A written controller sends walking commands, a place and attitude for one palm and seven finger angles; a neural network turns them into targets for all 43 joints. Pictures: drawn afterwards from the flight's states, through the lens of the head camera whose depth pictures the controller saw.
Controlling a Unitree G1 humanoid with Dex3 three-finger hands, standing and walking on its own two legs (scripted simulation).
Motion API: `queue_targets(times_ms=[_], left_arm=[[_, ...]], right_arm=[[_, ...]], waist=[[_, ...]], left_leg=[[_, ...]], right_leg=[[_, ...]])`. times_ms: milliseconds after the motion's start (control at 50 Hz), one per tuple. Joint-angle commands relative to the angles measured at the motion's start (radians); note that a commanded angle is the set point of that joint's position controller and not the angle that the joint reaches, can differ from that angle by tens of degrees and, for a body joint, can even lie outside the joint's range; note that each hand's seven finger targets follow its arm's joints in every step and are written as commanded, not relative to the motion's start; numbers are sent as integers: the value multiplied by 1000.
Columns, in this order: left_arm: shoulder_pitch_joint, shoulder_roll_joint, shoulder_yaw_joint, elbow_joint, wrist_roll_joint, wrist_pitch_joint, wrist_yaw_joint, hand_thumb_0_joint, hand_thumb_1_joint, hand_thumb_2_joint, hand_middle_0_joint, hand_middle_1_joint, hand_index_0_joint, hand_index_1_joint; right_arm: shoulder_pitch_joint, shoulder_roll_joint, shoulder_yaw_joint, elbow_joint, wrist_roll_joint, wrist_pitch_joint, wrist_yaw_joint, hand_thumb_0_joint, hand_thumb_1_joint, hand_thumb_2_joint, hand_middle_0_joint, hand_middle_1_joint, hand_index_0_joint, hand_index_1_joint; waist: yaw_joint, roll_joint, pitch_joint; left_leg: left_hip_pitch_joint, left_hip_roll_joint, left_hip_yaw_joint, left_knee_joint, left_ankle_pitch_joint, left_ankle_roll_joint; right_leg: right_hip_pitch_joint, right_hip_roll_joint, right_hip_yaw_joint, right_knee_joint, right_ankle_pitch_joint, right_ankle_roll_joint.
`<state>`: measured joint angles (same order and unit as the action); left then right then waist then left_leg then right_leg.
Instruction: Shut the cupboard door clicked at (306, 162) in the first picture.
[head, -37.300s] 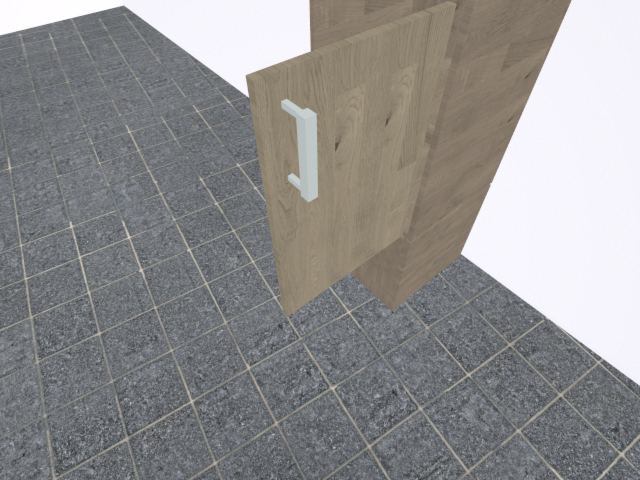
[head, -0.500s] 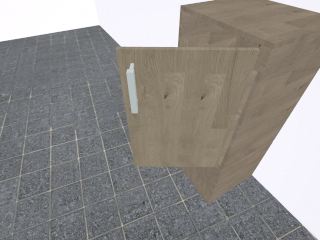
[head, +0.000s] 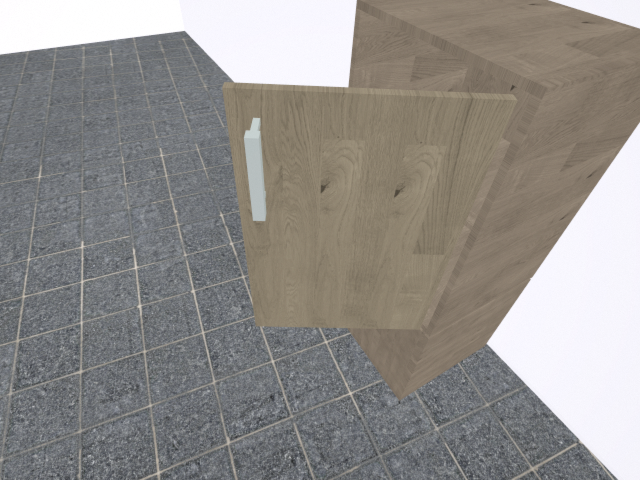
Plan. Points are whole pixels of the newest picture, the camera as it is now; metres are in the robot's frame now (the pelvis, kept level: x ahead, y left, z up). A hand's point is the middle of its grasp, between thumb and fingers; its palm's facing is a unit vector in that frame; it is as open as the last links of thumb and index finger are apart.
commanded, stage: shuffle to correct the standing spot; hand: left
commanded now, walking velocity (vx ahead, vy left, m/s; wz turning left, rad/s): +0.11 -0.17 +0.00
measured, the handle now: (257, 171) +0.51 +0.13 +0.13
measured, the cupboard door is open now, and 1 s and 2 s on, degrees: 60 60 60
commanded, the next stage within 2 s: come to a stop and stand still in 0.52 s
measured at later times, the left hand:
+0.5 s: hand out of the picture +0.05 +0.14 -0.18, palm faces +0.03 -0.99 -0.11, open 7.4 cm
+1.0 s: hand out of the picture +0.14 +0.10 -0.18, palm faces +0.08 -0.98 -0.20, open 7.2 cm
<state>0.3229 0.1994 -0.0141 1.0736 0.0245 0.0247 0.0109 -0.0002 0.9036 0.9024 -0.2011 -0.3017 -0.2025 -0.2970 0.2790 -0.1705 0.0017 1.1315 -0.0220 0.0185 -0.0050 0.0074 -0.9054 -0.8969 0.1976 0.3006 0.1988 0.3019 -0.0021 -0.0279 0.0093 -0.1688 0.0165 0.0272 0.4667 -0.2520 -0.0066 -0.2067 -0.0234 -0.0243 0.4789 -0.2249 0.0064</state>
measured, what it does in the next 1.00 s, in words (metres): steps to the right: right foot, then left foot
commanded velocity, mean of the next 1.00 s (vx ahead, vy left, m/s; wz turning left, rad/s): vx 0.02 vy -0.06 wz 0.03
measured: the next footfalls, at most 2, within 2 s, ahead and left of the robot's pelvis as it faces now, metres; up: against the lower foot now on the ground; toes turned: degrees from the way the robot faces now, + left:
right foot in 0.70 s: +0.14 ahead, -0.21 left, +0.00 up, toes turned +1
left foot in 0.88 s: +0.12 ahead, +0.02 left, +0.00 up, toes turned +7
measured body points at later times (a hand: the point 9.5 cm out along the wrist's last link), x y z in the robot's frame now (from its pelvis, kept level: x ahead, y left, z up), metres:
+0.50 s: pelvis +0.05 -0.02 +0.00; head +0.05 +0.01 +0.45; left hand +0.05 +0.19 -0.17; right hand +0.04 -0.25 -0.14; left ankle +0.03 +0.08 -0.74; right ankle +0.05 -0.17 -0.67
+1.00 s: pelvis +0.08 -0.08 -0.01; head +0.09 -0.06 +0.44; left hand +0.13 +0.15 -0.17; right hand +0.11 -0.31 -0.16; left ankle +0.08 +0.01 -0.74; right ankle +0.11 -0.23 -0.73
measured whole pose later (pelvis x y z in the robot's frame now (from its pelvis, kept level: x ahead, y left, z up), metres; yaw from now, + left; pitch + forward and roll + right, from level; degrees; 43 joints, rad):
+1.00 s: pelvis +0.08 -0.08 -0.01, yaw +1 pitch -3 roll +0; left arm 0.19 0.18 0.04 0.98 0.02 0.05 0.05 -0.01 0.93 0.90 -0.20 -0.30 -0.20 -0.30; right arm 0.24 -0.14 -0.04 1.05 -0.02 0.02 -0.02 0.01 -0.91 -0.90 0.19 0.30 0.19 0.30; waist 0.01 -0.04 0.07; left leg -0.22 0.01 0.11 0.58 -0.31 0.05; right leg -0.28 -0.09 -0.06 0.62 -0.31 0.03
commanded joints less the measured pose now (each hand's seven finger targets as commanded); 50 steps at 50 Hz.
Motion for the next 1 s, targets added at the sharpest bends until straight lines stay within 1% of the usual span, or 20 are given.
queue_targets(times_ms=[0,80,140,200,260,280,300,320,360,440,580,620,640,660,680,720,840,880,900,980], left_arm=[[76,82,44,-55,8,-13,-5,0,900,900,-200,-300,-200,-300],[144,64,59,-49,7,-17,-5,0,900,900,-200,-300,-200,-300],[209,87,79,-32,6,-19,6,0,900,900,-200,-300,-200,-300],[185,55,82,-40,12,-14,18,0,900,900,-200,-300,-200,-300],[113,36,76,-56,5,-3,15,0,900,900,-200,-300,-200,-300],[122,-11,68,-64,3,-1,10,0,900,900,-200,-300,-200,-300],[129,-51,61,-80,4,-3,3,0,900,900,-200,-300,-200,-300],[31,8,72,-115,25,5,3,0,900,900,-200,-300,-200,-300],[24,-3,82,-112,25,7,-8,0,900,900,-200,-300,-200,-300],[24,-27,80,-110,8,20,-24,0,900,900,-200,-300,-200,-300],[-69,-10,85,-155,4,16,-26,0,900,900,-200,-300,-200,-300],[19,21,95,-133,2,5,-23,0,900,900,-200,-300,-200,-300],[77,76,104,-115,5,-13,-12,0,900,900,-200,-300,-200,-300],[98,162,113,-106,7,-28,5,0,900,900,-200,-300,-200,-300],[95,158,99,-116,-3,-32,13,0,900,900,-200,-300,-200,-300],[-26,135,93,-117,-1,-46,26,0,900,900,-200,-300,-200,-300],[-107,123,88,-140,-8,-20,38,0,900,900,-200,-300,-200,-300],[-91,70,86,-160,-7,-1,34,0,900,900,-200,-300,-200,-300],[-117,33,77,-163,-5,9,36,0,900,900,-200,-300,-200,-300],[-22,17,58,-115,-3,4,32,0,900,900,-200,-300,-200,-300]], right_arm=[[14,-186,-66,-62,3,-23,-29,0,-900,-900,200,300,200,300],[44,-123,-69,-59,5,-29,-42,0,-900,-900,200,300,200,300],[47,-45,-55,-63,7,-32,-47,0,-900,-900,200,300,200,300],[14,-27,-56,-79,11,-33,-48,0,-900,-900,200,300,200,300],[139,-6,-50,-30,10,-45,-51,0,-900,-900,200,300,200,300],[213,-55,-62,3,4,-54,-57,0,-900,-900,200,300,200,300],[256,-154,-83,6,-9,-53,-64,0,-900,-900,200,300,200,300],[264,-163,-84,9,-13,-50,-64,0,-900,-900,200,300,200,300],[187,-122,-66,-16,-10,-59,-66,0,-900,-900,200,300,200,300],[110,-131,-72,-48,-9,-68,-65,0,-900,-900,200,300,200,300],[94,-166,-111,-69,-18,-33,-48,0,-900,-900,200,300,200,300],[81,-162,-113,-75,-18,-22,-44,0,-900,-900,200,300,200,300],[109,-112,-102,-79,-11,-20,-35,0,-900,-900,200,300,200,300],[124,-15,-75,-103,-1,-15,-28,0,-900,-900,200,300,200,300],[84,-19,-68,-127,5,-1,-30,0,-900,-900,200,300,200,300],[84,-22,-67,-111,7,7,-24,0,-900,-900,200,300,200,300],[126,-33,-64,-75,13,2,-19,0,-900,-900,200,300,200,300],[101,-93,-75,-99,5,-8,-16,0,-900,-900,200,300,200,300],[43,-109,-72,-114,1,-15,-15,0,-900,-900,200,300,200,300],[-67,-110,-66,-145,2,-20,-23,0,-900,-900,200,300,200,300]], waist=[[8,107,117],[13,-6,103],[27,-190,54],[16,-102,72],[-49,-41,24],[-69,95,17],[-74,311,35],[-96,242,128],[-40,130,174],[-9,162,75],[-30,213,102],[16,143,49],[35,-9,-1],[35,-265,-48],[49,-146,-55],[8,-260,-23],[-24,-124,2],[-8,77,10],[1,270,53],[50,136,30]], left_leg=[[-144,177,-169,-190,-229,76],[-167,125,-84,-41,-133,62],[-258,15,70,258,-183,22],[-306,42,63,376,-273,23],[-11,50,97,23,-31,18],[144,171,-52,-96,40,54],[191,421,-351,-202,114,158],[68,483,-386,-246,152,210],[-21,431,-285,-228,254,203],[1,331,-80,-188,362,159],[-104,283,-75,-150,158,113],[-141,229,-37,-25,81,63],[-227,136,43,141,-55,17],[-337,30,107,319,-319,-20],[-262,48,12,407,-380,-4],[-251,57,-14,453,-320,-3],[-16,18,64,33,7,-26],[-2,139,-73,-56,192,36],[-123,197,-137,-154,280,85],[-86,177,-84,-91,385,123]], right_leg=[[-48,-19,4,-13,-66,-23],[-19,-54,89,-80,-52,-55],[61,-184,264,-198,-5,-149],[66,-218,256,-184,160,-241],[-80,-127,132,-25,142,-162],[-215,-50,60,118,29,-98],[-386,26,-48,313,-243,-25],[-411,-4,14,493,-327,-23],[-430,-49,69,617,-216,-9],[-349,-66,36,519,-99,22],[-119,-32,-92,112,-30,30],[45,-14,-101,-37,47,19],[185,-114,5,-105,121,-13],[230,-314,212,-164,250,-86],[114,-368,222,-185,281,-141],[46,-317,197,-169,319,-157],[-75,-251,92,-29,351,-112],[-132,-135,13,42,105,-38],[-62,-63,-54,113,-28,11],[4,-55,-29,91,-54,5]])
